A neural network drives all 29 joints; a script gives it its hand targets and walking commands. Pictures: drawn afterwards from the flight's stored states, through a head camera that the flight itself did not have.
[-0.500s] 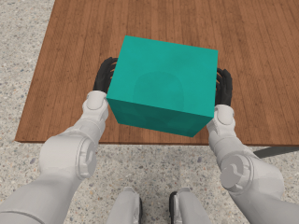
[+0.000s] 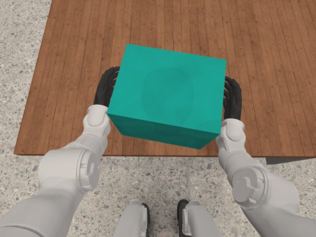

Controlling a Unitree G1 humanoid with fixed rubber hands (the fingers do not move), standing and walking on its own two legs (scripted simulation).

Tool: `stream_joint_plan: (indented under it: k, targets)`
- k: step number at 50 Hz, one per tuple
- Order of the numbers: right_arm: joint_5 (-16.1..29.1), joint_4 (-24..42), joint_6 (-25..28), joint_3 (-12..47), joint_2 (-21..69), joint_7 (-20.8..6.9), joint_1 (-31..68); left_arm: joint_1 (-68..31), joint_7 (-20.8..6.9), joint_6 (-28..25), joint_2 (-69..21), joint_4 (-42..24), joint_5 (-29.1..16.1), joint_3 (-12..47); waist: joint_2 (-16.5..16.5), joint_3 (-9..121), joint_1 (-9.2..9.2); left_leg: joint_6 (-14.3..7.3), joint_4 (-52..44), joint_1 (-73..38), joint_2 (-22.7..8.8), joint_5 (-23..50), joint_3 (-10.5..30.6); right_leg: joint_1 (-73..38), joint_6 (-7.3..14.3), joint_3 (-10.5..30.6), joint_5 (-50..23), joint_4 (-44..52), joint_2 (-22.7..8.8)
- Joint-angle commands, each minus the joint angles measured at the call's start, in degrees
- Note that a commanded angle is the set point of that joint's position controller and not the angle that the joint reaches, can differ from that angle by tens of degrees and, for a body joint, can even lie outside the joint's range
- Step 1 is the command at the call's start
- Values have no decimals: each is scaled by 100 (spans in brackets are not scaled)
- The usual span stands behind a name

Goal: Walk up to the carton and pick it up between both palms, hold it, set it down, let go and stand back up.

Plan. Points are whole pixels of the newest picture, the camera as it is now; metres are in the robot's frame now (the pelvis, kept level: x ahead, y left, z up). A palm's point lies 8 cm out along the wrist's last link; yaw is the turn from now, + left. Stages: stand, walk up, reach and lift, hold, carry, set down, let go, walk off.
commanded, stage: reach and lift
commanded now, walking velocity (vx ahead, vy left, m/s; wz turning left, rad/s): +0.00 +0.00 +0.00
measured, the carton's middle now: (167, 102) +0.44 +0.00 -0.05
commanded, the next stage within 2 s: none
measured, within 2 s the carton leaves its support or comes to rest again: leaves its support in 1.46 s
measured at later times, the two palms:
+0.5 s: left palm (104, 99) +0.45 +0.16 -0.04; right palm (231, 112) +0.41 -0.17 -0.04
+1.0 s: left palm (104, 101) +0.44 +0.16 -0.04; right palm (231, 113) +0.41 -0.17 -0.04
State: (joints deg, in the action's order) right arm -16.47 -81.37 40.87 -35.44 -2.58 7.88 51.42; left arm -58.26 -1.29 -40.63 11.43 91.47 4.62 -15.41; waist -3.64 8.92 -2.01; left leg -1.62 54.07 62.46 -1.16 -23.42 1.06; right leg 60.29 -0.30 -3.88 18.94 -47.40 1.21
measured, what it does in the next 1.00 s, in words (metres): stands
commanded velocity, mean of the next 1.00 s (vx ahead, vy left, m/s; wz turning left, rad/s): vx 0.00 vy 0.00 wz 0.00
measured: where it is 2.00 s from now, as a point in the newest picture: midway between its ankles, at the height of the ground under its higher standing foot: (163, 230)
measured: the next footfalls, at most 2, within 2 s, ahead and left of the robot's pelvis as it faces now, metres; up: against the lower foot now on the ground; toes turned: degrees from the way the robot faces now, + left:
none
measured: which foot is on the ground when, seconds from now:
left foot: down 0.00-1.00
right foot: down 0.00-1.00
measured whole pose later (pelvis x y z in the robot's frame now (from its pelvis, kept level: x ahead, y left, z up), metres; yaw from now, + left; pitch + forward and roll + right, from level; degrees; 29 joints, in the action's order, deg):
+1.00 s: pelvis +0.02 +0.02 +0.01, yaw -3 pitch +35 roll -7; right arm -9.4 -90.5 49.0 -24.4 -6.6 9.3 50.0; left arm -52.1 2.5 -46.2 7.7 89.3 -1.7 -7.1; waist -5.1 13.3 -0.4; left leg -2.0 51.4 63.5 -2.2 -22.6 0.2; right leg 59.7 -1.6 -2.9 15.9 -40.5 2.3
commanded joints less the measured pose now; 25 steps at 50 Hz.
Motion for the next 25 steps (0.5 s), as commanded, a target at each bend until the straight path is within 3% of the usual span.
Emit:
stream_joint_plan:
  k: [1, 2, 5, 6, 11, 12, 14, 15, 17, 25]
  targets:
    - [-1081, -920, -70, 1579, 3347, -995, 1801, -2153, -497, 1, -2796, -49, 885, 808, -160, 4097, -197, 465, -192, -2802, -50, 3900, -130, -2051, 59, -141, -2851, 287, 85]
    - [-1139, -895, -36, 1581, 3352, -976, 1788, -2102, -506, -7, -2840, -1, 875, 838, -182, 4154, -262, 464, -203, -2773, -46, 3814, -124, -2031, 53, -172, -2892, 285, 92]
    - [-1043, -835, 7, 1640, 3404, -981, 1803, -2100, -493, -35, -2940, -115, 877, 910, -174, 4266, -187, 451, -180, -2725, -47, 3748, -154, -2082, 64, -134, -2977, 263, 101]
    - [-1096, -997, 19, 1568, 3365, -967, 1803, -2013, -507, -16, -2935, 67, 912, 901, -232, 4102, -246, 444, -213, -2741, -64, 3803, -115, -2024, 77, -150, -2953, 292, 93]
    - [-1078, -1030, 43, 1663, 3401, -961, 1833, -2073, -513, -20, -2985, 112, 941, 883, -187, 4155, -207, 431, -202, -2709, -79, 3663, -148, -1992, 70, -139, -2844, 304, 91]
    - [-1100, -1106, 66, 1656, 3335, -953, 1797, -1996, -493, -18, -3059, 55, 928, 954, -330, 4145, -218, 457, -208, -2767, -92, 3761, -124, -1894, 96, -164, -2804, 297, 122]
    - [-1062, -1075, 67, 1704, 3351, -968, 1864, -2027, -492, -28, -3006, 113, 944, 869, -192, 4117, -144, 422, -191, -2687, -64, 3622, -179, -1927, 83, -151, -2801, 315, 115]
    - [-1075, -1082, 88, 1646, 3297, -962, 1855, -1998, -486, -44, -3049, 100, 918, 942, -180, 4234, -221, 415, -202, -2686, -80, 3566, -157, -1939, 88, -150, -2824, 324, 105]
    - [-1034, -1118, 102, 1690, 3288, -964, 1856, -2022, -471, -54, -3049, 83, 899, 954, -249, 4155, -203, 409, -237, -2664, -67, 3560, -151, -1950, 92, -145, -2819, 326, 123]
    - [-997, -1221, 559, 1914, 3216, -996, 1847, -1872, -358, -362, -3420, -126, 805, 1292, -398, 4672, -185, 551, -76, -3327, -192, 4686, -57, -1583, 90, -316, -3014, 374, 272]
